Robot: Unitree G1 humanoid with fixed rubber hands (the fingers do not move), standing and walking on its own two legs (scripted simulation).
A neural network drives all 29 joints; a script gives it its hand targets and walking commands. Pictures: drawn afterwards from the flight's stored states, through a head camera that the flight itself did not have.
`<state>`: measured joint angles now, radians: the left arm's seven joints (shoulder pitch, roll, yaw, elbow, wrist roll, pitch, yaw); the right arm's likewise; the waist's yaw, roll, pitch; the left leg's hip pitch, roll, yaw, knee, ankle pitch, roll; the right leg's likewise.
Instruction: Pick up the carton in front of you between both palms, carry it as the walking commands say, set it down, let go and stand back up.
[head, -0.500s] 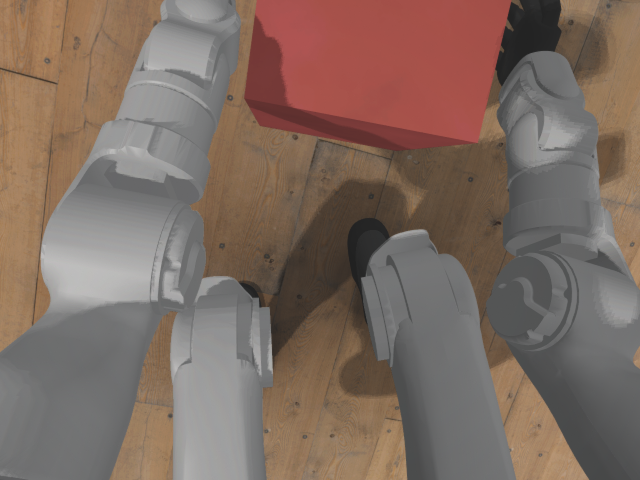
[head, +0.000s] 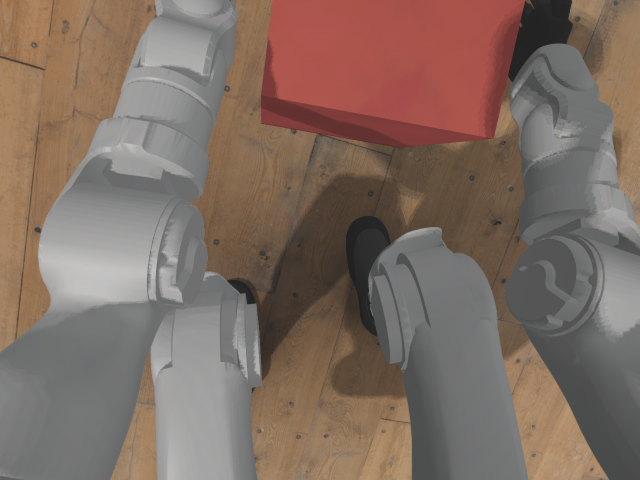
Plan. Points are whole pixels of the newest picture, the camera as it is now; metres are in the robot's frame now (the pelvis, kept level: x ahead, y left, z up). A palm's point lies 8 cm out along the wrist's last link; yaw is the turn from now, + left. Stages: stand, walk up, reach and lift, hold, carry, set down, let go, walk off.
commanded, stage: set down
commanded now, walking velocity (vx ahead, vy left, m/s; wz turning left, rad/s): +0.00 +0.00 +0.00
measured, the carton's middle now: (365, 39) +0.52 -0.14 -0.26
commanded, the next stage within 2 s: let go in 1.44 s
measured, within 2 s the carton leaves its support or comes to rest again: neither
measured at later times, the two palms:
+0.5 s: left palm out of the picture +0.59 +0.04 -0.18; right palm (566, 48) +0.47 -0.32 -0.18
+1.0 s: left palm out of the picture +0.61 +0.04 -0.01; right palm out of the picture +0.47 -0.32 -0.01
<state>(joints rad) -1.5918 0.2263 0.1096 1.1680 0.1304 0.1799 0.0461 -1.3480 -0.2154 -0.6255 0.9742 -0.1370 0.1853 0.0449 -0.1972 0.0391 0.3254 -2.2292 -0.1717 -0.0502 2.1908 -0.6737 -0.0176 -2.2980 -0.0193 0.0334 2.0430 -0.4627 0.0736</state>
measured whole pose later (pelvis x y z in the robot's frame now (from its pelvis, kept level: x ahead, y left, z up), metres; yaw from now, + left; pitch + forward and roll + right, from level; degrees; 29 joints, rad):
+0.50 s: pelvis -0.01 -0.01 -0.01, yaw +0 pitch +38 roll -3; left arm -1.63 0.44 -0.17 1.06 -0.16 0.16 0.08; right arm -1.39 -0.32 -0.44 1.06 0.17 0.03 -0.07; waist -0.20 0.01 0.43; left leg -2.21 -0.11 -0.06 2.21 -0.65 -0.03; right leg -2.29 -0.05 -0.02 2.06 -0.42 0.01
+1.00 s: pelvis +0.00 -0.01 +0.09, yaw -1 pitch +47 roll +0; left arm -1.48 0.41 0.05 1.06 -0.03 0.26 0.04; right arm -1.19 -0.21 -0.41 0.78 0.10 0.20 -0.10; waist -0.22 0.06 0.05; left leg -2.04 -0.08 -0.04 1.83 -0.60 -0.02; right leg -2.14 0.00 0.02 1.71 -0.38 0.02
